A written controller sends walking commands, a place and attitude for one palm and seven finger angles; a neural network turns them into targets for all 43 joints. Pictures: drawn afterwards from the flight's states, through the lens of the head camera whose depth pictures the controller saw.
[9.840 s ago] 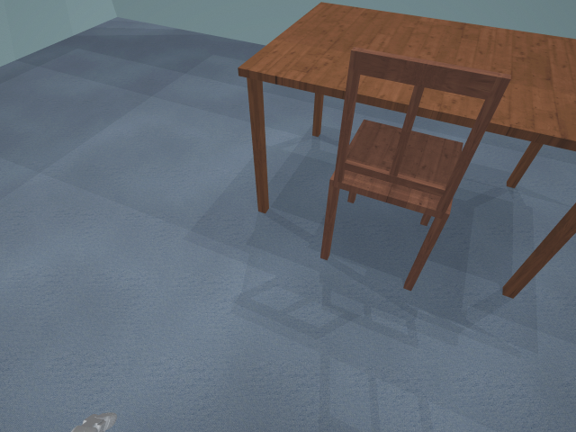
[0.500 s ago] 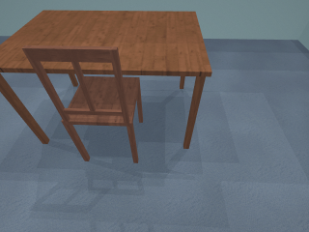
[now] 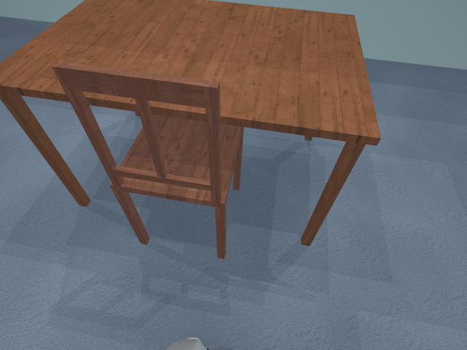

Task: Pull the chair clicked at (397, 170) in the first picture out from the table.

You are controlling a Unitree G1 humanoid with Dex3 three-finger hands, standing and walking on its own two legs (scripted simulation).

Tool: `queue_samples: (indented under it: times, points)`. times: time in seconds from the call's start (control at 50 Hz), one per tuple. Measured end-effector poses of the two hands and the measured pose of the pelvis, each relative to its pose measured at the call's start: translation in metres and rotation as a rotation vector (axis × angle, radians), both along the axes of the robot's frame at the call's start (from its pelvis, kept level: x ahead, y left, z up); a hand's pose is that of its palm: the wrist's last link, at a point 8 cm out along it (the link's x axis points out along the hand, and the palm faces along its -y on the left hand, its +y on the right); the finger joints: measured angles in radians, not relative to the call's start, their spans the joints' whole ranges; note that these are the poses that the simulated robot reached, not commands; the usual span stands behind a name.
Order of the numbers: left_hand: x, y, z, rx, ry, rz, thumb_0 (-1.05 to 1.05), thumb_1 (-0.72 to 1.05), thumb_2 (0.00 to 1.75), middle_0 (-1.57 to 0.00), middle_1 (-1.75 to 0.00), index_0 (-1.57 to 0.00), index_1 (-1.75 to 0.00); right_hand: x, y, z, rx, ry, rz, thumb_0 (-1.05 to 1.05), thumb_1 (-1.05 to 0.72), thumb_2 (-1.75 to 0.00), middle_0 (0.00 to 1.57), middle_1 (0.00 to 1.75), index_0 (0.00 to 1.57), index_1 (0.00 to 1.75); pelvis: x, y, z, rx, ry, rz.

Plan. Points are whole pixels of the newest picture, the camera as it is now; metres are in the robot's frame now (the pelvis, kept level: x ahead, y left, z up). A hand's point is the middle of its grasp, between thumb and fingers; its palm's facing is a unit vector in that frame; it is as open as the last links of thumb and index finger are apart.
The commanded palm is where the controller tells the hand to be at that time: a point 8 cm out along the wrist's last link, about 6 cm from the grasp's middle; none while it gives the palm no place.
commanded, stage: take the last steps up to it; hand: left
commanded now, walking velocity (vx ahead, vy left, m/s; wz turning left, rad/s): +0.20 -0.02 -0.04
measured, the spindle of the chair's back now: (153, 141) +0.60 +0.29 -0.07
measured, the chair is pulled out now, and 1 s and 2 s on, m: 0.00 0.00 0.00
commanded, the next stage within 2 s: come to a stop and stand still in 0.14 s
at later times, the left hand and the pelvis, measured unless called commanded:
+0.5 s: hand (163, 303) +0.22 +0.17 -0.16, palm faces -0.02 -0.97 -0.23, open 7.4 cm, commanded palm none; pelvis +0.13 +0.00 +0.00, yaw -2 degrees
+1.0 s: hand out of the picture +0.10 +0.24 -0.16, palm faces +0.06 -0.98 -0.19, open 7.4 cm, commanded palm none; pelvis +0.08 +0.05 +0.02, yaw -1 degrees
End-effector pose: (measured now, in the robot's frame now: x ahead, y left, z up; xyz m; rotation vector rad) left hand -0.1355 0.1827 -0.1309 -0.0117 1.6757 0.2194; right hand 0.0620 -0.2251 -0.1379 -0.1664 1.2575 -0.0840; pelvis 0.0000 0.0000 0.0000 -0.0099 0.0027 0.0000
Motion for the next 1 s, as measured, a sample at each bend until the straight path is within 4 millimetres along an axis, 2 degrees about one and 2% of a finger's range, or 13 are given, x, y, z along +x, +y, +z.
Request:
queue_samples:
  times: [0.04, 0.08, 0.16, 0.24, 0.34, 0.44, 0.5, 0.56, 0.64, 0.74, 0.8, 0.86, 1.0]
  points:
    - [0.018, 0.013, -0.01, -0.011, 0.019, -0.01, 0.0, 0.9, 0.9, -0.2, -0.3, -0.2, -0.3, 0.026, 0.013, -0.002, -0.01, -0.058, -0.001, 0.0, -0.91, -0.9, 0.2, 0.29, 0.2, 0.3, 0.014, 0.011, -0.007, 0.002, -0.007, -0.004]
    - [0.048, 0.028, -0.013, -0.003, -0.008, -0.036, 0.0, 0.9, 0.9, -0.2, -0.3, -0.2, -0.3, 0.041, 0.023, 0.003, -0.012, -0.096, -0.03, 0.0, -0.92, -0.9, 0.2, 0.29, 0.2, 0.3, 0.026, 0.017, -0.004, 0.007, -0.019, -0.02]
    - [0.133, 0.058, -0.01, 0.037, -0.16, -0.1, 0.0, 0.9, 0.9, -0.19, -0.3, -0.2, -0.3, 0.059, 0.022, 0.02, -0.047, -0.14, -0.083, -0.03, -0.95, -0.9, 0.21, 0.29, 0.21, 0.3, 0.05, 0.025, 0.009, 0.013, -0.026, -0.035]
    - [0.221, 0.074, 0.0, 0.079, -0.346, -0.134, 0.0, 0.91, 0.9, -0.19, -0.3, -0.2, -0.3, 0.06, 0.02, 0.025, -0.058, -0.098, -0.089, -0.03, -0.95, -0.9, 0.21, 0.29, 0.21, 0.3, 0.072, 0.026, 0.016, 0.021, -0.024, -0.029]
    - [0.302, 0.071, 0.012, 0.106, -0.483, -0.169, 0.0, 0.91, 0.9, -0.19, -0.3, -0.19, -0.3, 0.049, 0.024, 0.017, -0.029, 0.008, -0.105, -0.01, -0.93, -0.9, 0.2, 0.29, 0.2, 0.3, 0.098, 0.021, 0.018, 0.032, -0.028, -0.02]
    - [0.342, 0.051, 0.012, 0.121, -0.505, -0.218, 0.0, 0.91, 0.9, -0.19, -0.3, -0.19, -0.3, 0.042, 0.025, -0.003, 0.026, 0.109, -0.143, 0.0, -0.92, -0.9, 0.2, 0.29, 0.2, 0.3, 0.121, 0.006, 0.009, 0.046, -0.039, -0.024]
    - [0.348, 0.038, 0.007, 0.123, -0.473, -0.248, 0.0, 0.91, 0.9, -0.19, -0.3, -0.2, -0.3, 0.042, 0.021, -0.015, 0.054, 0.147, -0.181, 0.0, -0.91, -0.9, 0.2, 0.29, 0.2, 0.3, 0.128, -0.002, 0.003, 0.04, -0.029, -0.034]
    - [0.343, 0.033, 0.007, 0.126, -0.449, -0.238, -0.01, 0.91, 0.9, -0.19, -0.3, -0.2, -0.3, 0.042, 0.015, -0.018, 0.054, 0.179, -0.184, 0.0, -0.91, -0.9, 0.2, 0.29, 0.2, 0.3, 0.124, -0.004, 0.003, 0.032, -0.021, -0.015]
    - [0.329, 0.041, 0.009, 0.147, -0.434, -0.207, -0.01, 0.92, 0.9, -0.2, -0.3, -0.2, -0.3, 0.046, 0.007, -0.015, 0.028, 0.188, -0.15, 0.0, -0.91, -0.9, 0.2, 0.29, 0.2, 0.3, 0.113, 0.0, 0.005, 0.033, -0.015, -0.007]
    - [0.301, 0.062, 0.007, 0.153, -0.416, -0.183, -0.01, 0.91, 0.9, -0.2, -0.3, -0.2, -0.3, 0.055, 0.004, -0.007, -0.017, 0.123, -0.116, 0.0, -0.91, -0.9, 0.2, 0.29, 0.2, 0.3, 0.095, 0.013, 0.006, 0.032, -0.01, -0.009]
    - [0.282, 0.079, -0.002, 0.143, -0.405, -0.171, 0.0, 0.91, 0.9, -0.2, -0.3, -0.2, -0.3, 0.055, 0.01, 0.0, -0.047, 0.059, -0.106, 0.0, -0.91, -0.9, 0.2, 0.29, 0.2, 0.3, 0.084, 0.026, 0.002, 0.023, -0.011, -0.019]
    - [0.263, 0.095, -0.012, 0.122, -0.378, -0.153, 0.0, 0.91, 0.9, -0.2, -0.3, -0.2, -0.3, 0.044, 0.022, 0.006, -0.072, 0.016, -0.11, 0.0, -0.91, -0.9, 0.2, 0.29, 0.2, 0.3, 0.076, 0.039, 0.0, 0.017, -0.023, -0.026]
    - [0.223, 0.107, 0.001, 0.086, -0.312, -0.126, 0.0, 0.91, 0.9, -0.19, -0.3, -0.2, -0.3, 0.01, 0.055, 0.023, -0.046, 0.068, -0.113, 0.0, -0.91, -0.9, 0.2, 0.29, 0.2, 0.3, 0.077, 0.048, 0.02, -0.002, -0.009, -0.023]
